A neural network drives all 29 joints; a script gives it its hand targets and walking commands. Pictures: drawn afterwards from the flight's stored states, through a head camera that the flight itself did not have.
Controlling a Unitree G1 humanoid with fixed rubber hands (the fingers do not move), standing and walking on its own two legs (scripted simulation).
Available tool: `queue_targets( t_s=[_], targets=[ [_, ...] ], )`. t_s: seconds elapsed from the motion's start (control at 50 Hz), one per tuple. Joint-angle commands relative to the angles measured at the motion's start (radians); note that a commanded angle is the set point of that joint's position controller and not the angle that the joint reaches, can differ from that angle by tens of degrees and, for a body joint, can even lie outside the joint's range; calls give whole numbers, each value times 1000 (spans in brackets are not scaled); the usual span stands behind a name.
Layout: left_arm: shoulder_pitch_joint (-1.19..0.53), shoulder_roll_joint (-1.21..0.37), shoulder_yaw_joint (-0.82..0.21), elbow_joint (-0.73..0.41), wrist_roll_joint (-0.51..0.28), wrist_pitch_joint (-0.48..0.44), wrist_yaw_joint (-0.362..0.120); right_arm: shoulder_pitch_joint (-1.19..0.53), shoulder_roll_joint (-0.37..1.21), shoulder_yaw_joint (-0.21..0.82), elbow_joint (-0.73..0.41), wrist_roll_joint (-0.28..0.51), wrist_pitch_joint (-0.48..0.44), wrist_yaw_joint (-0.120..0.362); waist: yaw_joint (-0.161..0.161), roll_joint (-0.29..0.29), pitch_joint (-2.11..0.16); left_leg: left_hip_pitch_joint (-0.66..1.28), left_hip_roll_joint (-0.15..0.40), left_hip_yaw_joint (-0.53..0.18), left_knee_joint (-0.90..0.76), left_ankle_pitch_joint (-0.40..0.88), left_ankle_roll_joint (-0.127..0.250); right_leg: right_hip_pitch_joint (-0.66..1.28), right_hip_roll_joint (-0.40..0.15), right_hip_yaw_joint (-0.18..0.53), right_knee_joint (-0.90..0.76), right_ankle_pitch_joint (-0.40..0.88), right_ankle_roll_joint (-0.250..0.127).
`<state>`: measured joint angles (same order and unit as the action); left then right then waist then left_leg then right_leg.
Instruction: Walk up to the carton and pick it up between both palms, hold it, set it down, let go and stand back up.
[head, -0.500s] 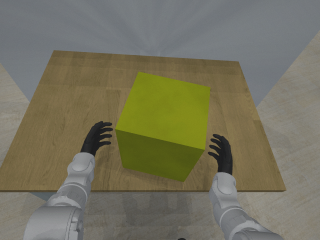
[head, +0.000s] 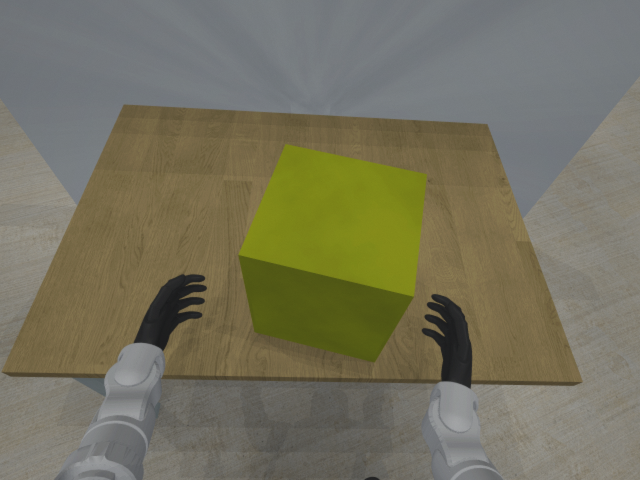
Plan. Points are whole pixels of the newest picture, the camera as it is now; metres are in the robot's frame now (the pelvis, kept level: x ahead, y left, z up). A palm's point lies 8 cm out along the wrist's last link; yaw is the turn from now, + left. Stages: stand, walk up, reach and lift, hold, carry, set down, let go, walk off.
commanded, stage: set down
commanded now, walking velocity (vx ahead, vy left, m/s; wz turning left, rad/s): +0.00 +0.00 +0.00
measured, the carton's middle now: (332, 260) +0.45 -0.02 -0.06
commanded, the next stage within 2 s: none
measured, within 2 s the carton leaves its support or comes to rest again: neither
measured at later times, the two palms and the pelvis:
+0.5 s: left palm (126, 374) +0.27 +0.24 -0.03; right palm (455, 401) +0.23 -0.16 -0.03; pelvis +0.01 +0.00 +0.01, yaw +0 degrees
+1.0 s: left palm (123, 395) +0.25 +0.24 -0.03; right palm (464, 420) +0.21 -0.16 -0.03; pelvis +0.02 +0.00 +0.01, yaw +0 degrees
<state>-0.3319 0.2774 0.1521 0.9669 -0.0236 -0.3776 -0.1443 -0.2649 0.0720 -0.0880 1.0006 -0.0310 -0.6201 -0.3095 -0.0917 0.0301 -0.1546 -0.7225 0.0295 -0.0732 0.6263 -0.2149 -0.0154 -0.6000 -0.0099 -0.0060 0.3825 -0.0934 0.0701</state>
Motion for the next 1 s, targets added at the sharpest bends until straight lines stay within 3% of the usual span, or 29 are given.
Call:
queue_targets(
  t_s=[0.0, 0.04, 0.08, 0.1, 0.14, 0.16, 0.2, 0.24, 0.34, 0.36, 0.38, 0.42, 0.46, 0.48, 0.52, 0.54, 0.58, 0.6, 0.62, 0.64, 0.7, 0.72, 0.74, 0.78, 0.84, 0.92, 0.94, 0.96, 0.98],
  targets=[
    [-253, 170, -54, -282, -102, -51, -10, -99, -6, 32, -159, 100, -49, -21, 59, 154, -337, 500, -29, 48, -56, 101, -76, 185, 79, -68, 32, -42, -83],
    [-223, 179, -53, -276, -129, -49, -20, -67, 23, 50, -193, 104, -29, -25, 57, 112, -339, 466, -37, 66, -72, 34, -61, 247, 68, -69, 39, -53, -78],
    [-135, 180, -39, -302, -109, -33, -27, 9, 34, 72, -223, 104, -46, -33, 68, 134, -339, 514, -27, 58, -58, 110, -70, 254, 67, -63, 44, 12, -76],
    [-73, 184, -11, -354, -95, -19, -34, 83, 49, 118, -243, 130, -55, -33, 98, 158, -281, 548, -38, 63, -62, 161, -76, 274, 69, -50, 21, 13, -86],
    [-36, 161, -15, -336, -96, -13, -45, 85, 35, 129, -309, 110, -62, -36, 84, 102, -299, 532, -34, 61, -73, 139, -59, 287, 70, -58, 22, 6, -86],
    [-3, 182, 1, -418, -74, -15, -42, 144, 50, 122, -286, 114, -70, -40, 91, 143, -273, 558, -34, 63, -69, 187, -72, 292, 78, -51, 19, 13, -89],
    [-82, 168, -43, -362, -106, -11, -39, 47, 8, 75, -284, 113, -58, -38, 59, 126, -184, 510, -25, 61, -84, 102, -72, 269, 77, -62, 17, -42, -91],
    [-46, 194, -60, -448, -130, -15, -36, 78, 29, 100, -393, 114, -52, -43, 71, 114, -250, 514, -27, 75, -80, 73, -64, 309, 70, -54, 27, -60, -87],
    [166, 196, -47, -580, -134, 3, -53, 306, 60, 173, -476, 123, -66, -54, 92, 114, -193, 600, -29, 78, -82, 198, -63, 372, 70, -46, 11, 26, -84],
    [131, 171, -62, -509, -132, 20, -58, 264, 27, 147, -426, 125, -48, -50, 77, 115, -105, 577, -16, 66, -77, 168, -72, 339, 70, -56, 21, -13, -95],
    [106, 171, -56, -514, -150, 19, -62, 257, 47, 165, -438, 128, -37, -47, 95, 96, -105, 566, -10, 67, -80, 140, -66, 353, 63, -44, 19, -43, -97],
    [8, 214, -100, -550, -182, 3, -45, 165, -1, 102, -461, 104, -15, -42, 50, 146, -143, 539, -8, 64, -77, 107, -75, 332, 65, -52, 32, -89, -103],
    [123, 208, -109, -572, -190, 4, -34, 238, 13, 116, -454, 128, -18, -35, 64, 149, -142, 567, -11, 65, -67, 150, -74, 348, 67, -48, 37, -58, -103],
    [134, 213, -81, -576, -173, 16, -41, 257, 40, 170, -457, 139, -6, -37, 100, 147, -130, 582, -13, 67, -84, 117, -67, 351, 58, -42, 19, -80, -103],
    [122, 221, -110, -595, -214, 3, -40, 232, 16, 125, -482, 125, -10, -28, 69, 124, -159, 571, -9, 63, -80, 111, -60, 356, 67, -56, 31, -65, -95],
    [189, 220, -95, -618, -188, 22, -39, 316, 53, 161, -451, 133, 2, -31, 86, 144, -147, 600, -2, 62, -89, 143, -61, 389, 59, -40, 26, -47, -105],
    [135, 206, -122, -566, -168, 52, -31, 239, -26, 102, -404, 128, 21, -16, 62, 185, -83, 579, 19, 28, -112, 77, -74, 392, 75, -56, 35, -92, -104],
    [133, 233, -123, -633, -206, 41, -32, 247, 1, 106, -479, 142, 30, -23, 47, 153, -70, 570, 27, 30, -124, 78, -62, 429, 79, -56, 37, -79, -94],
    [136, 201, -143, -580, -202, 45, -38, 254, -9, 94, -463, 123, 31, -23, 51, 138, -61, 561, 28, 33, -131, 39, -62, 427, 82, -66, 39, -100, -90],
    [185, 242, -143, -605, -239, 50, -40, 305, 4, 113, -490, 141, 31, -25, 56, 113, -63, 602, 14, 45, -98, 157, -71, 429, 67, -52, 34, -42, -93],
    [215, 225, -133, -560, -217, 81, -51, 323, -1, 131, -495, 119, 36, -25, 58, 93, -23, 632, 3, 72, -82, 202, -70, 388, 61, -48, 19, -32, -97],
    [175, 234, -136, -580, -215, 99, -47, 295, -17, 124, -496, 131, 48, -18, 52, 114, -37, 631, -2, 71, -89, 180, -71, 384, 62, -34, 7, -55, -103],
    [170, 240, -115, -595, -220, 69, -49, 305, 10, 157, -535, 140, 38, -11, 85, 104, -66, 615, -9, 74, -90, 177, -63, 410, 61, -47, 19, -61, -98],
    [286, 203, -118, -651, -186, 92, -30, 368, -50, 119, -468, 133, 44, 9, 84, 170, -43, 704, 31, 30, -124, 289, -92, 423, 91, -67, 24, -23, -106],
    [289, 203, -153, -675, -200, 85, -33, 396, -11, 126, -515, 149, 34, 13, 67, 170, -1, 669, 19, 43, -115, 278, -94, 417, 77, -47, 14, -19, -101],
    [309, 211, -136, -682, -196, 98, -33, 395, -30, 131, -554, 130, 53, 23, 86, 125, 16, 635, 17, 49, -135, 214, -77, 437, 74, -44, 12, -52, -105],
    [316, 222, -121, -693, -193, 120, -29, 399, -42, 138, -567, 130, 58, 29, 105, 141, 1, 657, 20, 51, -126, 232, -78, 438, 75, -48, 23, -57, -115],
    [305, 223, -135, -703, -198, 92, -22, 397, -36, 121, -521, 135, 60, 41, 91, 186, 15, 635, 19, 49, -146, 160, -76, 424, 70, -36, 15, -89, -108],
    [294, 228, -129, -681, -202, 96, -23, 373, -25, 121, -553, 119, 79, 42, 90, 144, 29, 590, 16, 55, -150, 128, -67, 439, 65, -44, 22, -96, -110]
  ],
)
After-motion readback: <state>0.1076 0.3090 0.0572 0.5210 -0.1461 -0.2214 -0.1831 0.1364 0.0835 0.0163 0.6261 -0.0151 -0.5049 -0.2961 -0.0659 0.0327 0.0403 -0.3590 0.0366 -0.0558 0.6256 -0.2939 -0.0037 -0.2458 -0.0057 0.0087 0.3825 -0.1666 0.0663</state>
